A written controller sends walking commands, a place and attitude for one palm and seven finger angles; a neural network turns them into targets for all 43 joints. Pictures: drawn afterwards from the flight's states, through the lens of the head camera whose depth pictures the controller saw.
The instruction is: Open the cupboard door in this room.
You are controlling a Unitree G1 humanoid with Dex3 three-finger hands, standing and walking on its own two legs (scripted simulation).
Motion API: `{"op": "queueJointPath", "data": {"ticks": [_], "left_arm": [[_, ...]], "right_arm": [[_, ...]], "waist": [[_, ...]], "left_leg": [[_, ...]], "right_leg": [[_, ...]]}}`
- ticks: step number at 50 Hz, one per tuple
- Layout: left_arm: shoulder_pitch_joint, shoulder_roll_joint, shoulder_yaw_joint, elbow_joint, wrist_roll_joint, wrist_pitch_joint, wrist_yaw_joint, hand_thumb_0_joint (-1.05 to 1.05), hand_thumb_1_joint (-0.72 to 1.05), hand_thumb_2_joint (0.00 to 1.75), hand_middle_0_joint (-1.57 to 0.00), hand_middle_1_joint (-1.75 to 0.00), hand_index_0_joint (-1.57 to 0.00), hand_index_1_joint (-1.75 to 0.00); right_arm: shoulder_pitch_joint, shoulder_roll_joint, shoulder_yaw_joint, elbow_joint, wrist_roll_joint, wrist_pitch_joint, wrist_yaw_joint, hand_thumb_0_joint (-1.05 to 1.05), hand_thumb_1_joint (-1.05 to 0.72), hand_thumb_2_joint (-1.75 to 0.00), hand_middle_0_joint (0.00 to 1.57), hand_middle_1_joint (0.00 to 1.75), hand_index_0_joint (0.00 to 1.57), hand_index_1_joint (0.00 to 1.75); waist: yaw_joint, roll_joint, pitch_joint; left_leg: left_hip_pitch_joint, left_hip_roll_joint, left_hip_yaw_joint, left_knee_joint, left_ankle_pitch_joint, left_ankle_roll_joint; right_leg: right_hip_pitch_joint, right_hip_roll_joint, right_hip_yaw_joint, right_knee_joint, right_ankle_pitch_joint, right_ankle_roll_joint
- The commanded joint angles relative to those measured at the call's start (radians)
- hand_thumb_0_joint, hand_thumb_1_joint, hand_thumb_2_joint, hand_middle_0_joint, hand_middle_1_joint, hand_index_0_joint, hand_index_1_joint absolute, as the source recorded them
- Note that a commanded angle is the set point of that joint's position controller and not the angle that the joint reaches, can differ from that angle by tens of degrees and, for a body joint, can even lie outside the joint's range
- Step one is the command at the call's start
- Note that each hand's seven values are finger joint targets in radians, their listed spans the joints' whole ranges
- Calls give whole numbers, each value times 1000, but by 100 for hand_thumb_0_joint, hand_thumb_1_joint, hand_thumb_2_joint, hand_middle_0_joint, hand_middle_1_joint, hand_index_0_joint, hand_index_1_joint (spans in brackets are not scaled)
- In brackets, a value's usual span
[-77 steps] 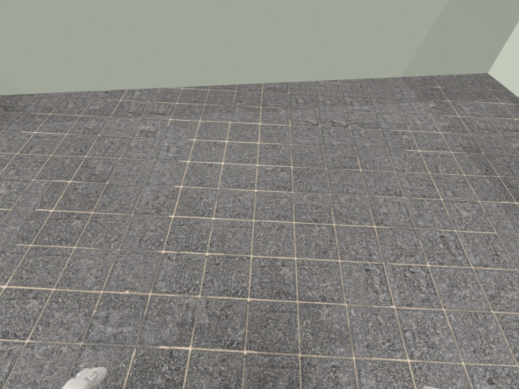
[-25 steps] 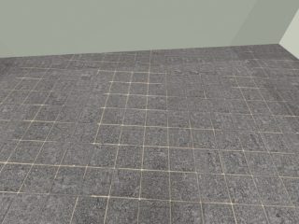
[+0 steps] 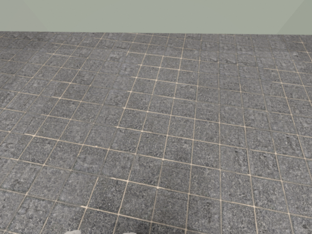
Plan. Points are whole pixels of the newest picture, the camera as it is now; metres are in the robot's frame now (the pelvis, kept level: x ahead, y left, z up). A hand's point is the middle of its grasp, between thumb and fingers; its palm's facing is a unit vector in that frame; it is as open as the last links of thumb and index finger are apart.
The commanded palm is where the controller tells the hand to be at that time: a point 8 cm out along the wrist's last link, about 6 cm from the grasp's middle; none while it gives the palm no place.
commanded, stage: turn or walk to find it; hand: left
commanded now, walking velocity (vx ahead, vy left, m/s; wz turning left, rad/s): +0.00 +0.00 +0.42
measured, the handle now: out of the picture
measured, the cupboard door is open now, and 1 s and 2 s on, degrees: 0 0 0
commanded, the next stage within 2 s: none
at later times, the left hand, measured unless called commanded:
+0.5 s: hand out of the picture -0.08 +0.17 -0.17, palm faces +0.29 -0.93 -0.24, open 7.4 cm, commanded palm none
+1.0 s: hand out of the picture -0.07 +0.18 -0.15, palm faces +0.43 -0.85 -0.30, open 7.4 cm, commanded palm none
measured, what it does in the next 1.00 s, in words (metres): steps on the spot, turning left: right foot, then left foot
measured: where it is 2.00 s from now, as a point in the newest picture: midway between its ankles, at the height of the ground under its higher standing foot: outside the picture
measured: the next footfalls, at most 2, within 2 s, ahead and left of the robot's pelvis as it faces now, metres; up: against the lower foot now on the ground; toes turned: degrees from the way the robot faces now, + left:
right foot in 0.08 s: +0.01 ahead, -0.12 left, +0.00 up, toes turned +2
left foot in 0.54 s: -0.07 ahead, +0.11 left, +0.00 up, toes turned +20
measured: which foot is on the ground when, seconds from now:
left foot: down 0.00-0.08, up 0.10-0.52, down 0.54-0.98, up 1.00-1.00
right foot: up 0.00-0.06, down 0.08-0.54, up 0.56-0.94, down 0.96-1.00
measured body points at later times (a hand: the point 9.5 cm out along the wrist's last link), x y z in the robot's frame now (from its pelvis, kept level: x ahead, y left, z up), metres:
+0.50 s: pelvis -0.04 -0.02 +0.00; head -0.01 -0.01 +0.45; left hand -0.09 +0.22 -0.15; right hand +0.10 -0.26 -0.14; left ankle -0.10 +0.10 -0.71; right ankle -0.03 -0.12 -0.74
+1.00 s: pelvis -0.08 -0.05 -0.01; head -0.05 -0.07 +0.44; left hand -0.09 +0.22 -0.13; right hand +0.08 -0.26 -0.17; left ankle -0.11 +0.09 -0.73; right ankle -0.02 -0.14 -0.74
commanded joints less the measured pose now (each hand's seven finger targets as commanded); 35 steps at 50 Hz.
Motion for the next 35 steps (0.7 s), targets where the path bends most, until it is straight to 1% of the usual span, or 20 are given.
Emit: {"op": "queueJointPath", "data": {"ticks": [1, 2, 3, 4, 5, 6, 7, 9, 11, 15, 19, 23, 25, 26, 27, 28, 29, 30, 31, 35], "left_arm": [[104, 70, 33, -59, -8, -29, 12, 0, 90, 90, -20, -30, -20, -30], [146, 86, 41, -47, -6, -30, 15, 0, 90, 90, -20, -30, -20, -30], [182, 144, 55, -43, 6, -38, 20, 0, 90, 90, -20, -30, -20, -30], [165, 240, 73, -60, 24, -44, 25, 0, 90, 90, -20, -30, -20, -30], [121, 231, 61, -86, 14, -41, 27, 0, 90, 90, -20, -30, -20, -30], [49, 187, 60, -99, 15, -53, 30, 0, 90, 90, -20, -30, -20, -30], [2, 166, 53, -107, 14, -54, 27, 0, 90, 90, -20, -30, -20, -30], [-29, 136, 40, -116, 15, -58, 23, 0, 90, 90, -20, -30, -20, -30], [37, 128, 38, -102, 14, -64, 20, 0, 90, 90, -20, -30, -20, -30], [142, 140, 43, -69, 17, -63, 20, 0, 90, 90, -20, -30, -20, -30], [194, 169, 53, -51, 26, -60, 21, 0, 90, 90, -20, -30, -20, -30], [193, 192, 64, -30, 27, -55, 20, 0, 90, 90, -20, -30, -20, -30], [158, 189, 66, -30, 17, -52, 18, 0, 90, 90, -20, -30, -20, -30], [155, 162, 59, -39, 8, -46, 15, 0, 90, 90, -20, -30, -20, -30], [159, 91, 47, -72, 3, -41, 8, 0, 90, 90, -20, -30, -20, -30], [113, 82, 30, -90, 14, -29, 13, 0, 90, 90, -20, -30, -20, -30], [95, 89, 37, -91, 15, -22, 13, 0, 90, 90, -20, -30, -20, -30], [71, 82, 40, -73, 16, -16, 14, 0, 90, 90, -20, -30, -20, -30], [67, 96, 47, -61, 12, -14, 9, 0, 90, 90, -20, -30, -20, -30], [98, 85, 47, -44, 8, -16, -4, 0, 90, 90, -20, -30, -20, -30]], "right_arm": [[23, -222, -70, -72, 4, -9, -11, 0, -90, -90, 20, 30, 20, 30], [2, -210, -70, -85, 8, -4, -8, 0, -90, -90, 20, 30, 20, 30], [-10, -167, -68, -95, 16, -1, -1, 0, -90, -90, 20, 30, 20, 30], [-10, -101, -59, -125, 17, -2, -1, 0, -90, -90, 20, 30, 20, 30], [-65, -160, -72, -129, 1, -4, -1, 0, -90, -90, 20, 30, 20, 30], [-38, -165, -76, -110, 0, 7, 7, 0, -90, -90, 20, 30, 20, 30], [-20, -151, -79, -83, 3, 18, 13, 0, -90, -90, 20, 30, 20, 30], [38, -127, -71, -51, 4, 20, 20, 0, -90, -90, 20, 30, 20, 30], [24, -119, -64, -52, 5, 18, 20, 0, -90, -90, 20, 30, 20, 30], [-57, -117, -54, -72, 6, 21, 18, 0, -90, -90, 20, 30, 20, 30], [-121, -104, -38, -87, 13, 9, 16, 0, -90, -90, 20, 30, 20, 30], [-100, -97, -29, -81, 23, -6, 11, 0, -90, -90, 20, 30, 20, 30], [-25, -114, -31, -60, 21, -17, 9, 0, -90, -90, 20, 30, 20, 30], [18, -165, -41, -49, 17, -27, 7, 0, -90, -90, 20, 30, 20, 30], [40, -258, -62, -52, 11, -35, 3, 0, -90, -90, 20, 30, 20, 30], [76, -293, -70, -43, 20, -22, -1, 0, -90, -90, 20, 30, 20, 30], [66, -269, -64, -41, 12, -20, -7, 0, -90, -90, 20, 30, 20, 30], [36, -231, -55, -37, 9, -28, -18, 0, -90, -90, 20, 30, 20, 30], [-19, -213, -48, -51, 9, -26, -22, 0, -90, -90, 20, 30, 20, 30], [-42, -202, -43, -73, 12, -35, -21, 0, -90, -90, 20, 30, 20, 30]], "waist": [[28, 133, -171], [51, 107, -160], [68, -14, -160], [72, -308, -99], [82, -235, -51], [37, -227, -13], [13, -204, 29], [-25, -150, 46], [2, -154, 20], [49, -178, 19], [82, -187, -46], [74, -207, -105], [26, -179, -150], [2, -66, -185], [-5, 229, -191], [-22, 229, -180], [-19, 146, -152], [-15, 207, -124], [5, 207, -75], [26, 128, -70]], "left_leg": [[106, 177, -258, -97, 152, 135], [2, 140, -232, -82, 25, 96], [-145, 73, -142, 43, -123, 40], [-338, -52, 68, 322, -337, -33], [-284, 3, 51, 504, -394, -24], [-240, 35, 18, 589, -323, -17], [-205, 36, 49, 668, -273, -21], [-201, 50, 98, 736, -193, -35], [-221, 49, 125, 724, -169, -49], [-228, 75, 147, 635, -213, -65], [-155, 83, 190, 414, -313, -62], [-7, 65, 236, 187, -297, -39], [146, 66, 244, -41, -101, -26], [306, 137, 178, -124, 85, -2], [460, 388, -130, -135, 463, 100], [416, 470, -147, -105, 680, 181], [360, 458, -80, -99, 639, 214], [308, 390, -66, -112, 604, 193], [274, 355, -34, -111, 567, 181], [248, 282, 15, -121, 492, 157]], "right_leg": [[143, 23, -26, -271, 132, -9], [260, 6, -26, -395, 207, -16], [380, -123, 81, -492, 182, -51], [381, -410, 398, -591, 102, -157], [172, -476, 392, -594, 196, -204], [66, -411, 319, -614, 143, -194], [3, -357, 270, -616, 141, -185], [21, -288, 114, -559, 270, -166], [104, -263, 60, -528, 363, -162], [188, -302, 59, -508, 457, -186], [282, -338, 41, -439, 657, -215], [288, -349, 13, -352, 808, -194], [242, -315, -56, -255, 761, -128], [131, -267, -120, -128, 607, -72], [-162, -137, -160, 60, 62, 2], [-192, -113, -91, 187, -154, 14], [-190, -121, -55, 258, -127, 9], [-198, -122, -22, 277, -70, 17], [-204, -122, -19, 306, -17, 18], [-172, -102, -36, 287, 72, 35]]}}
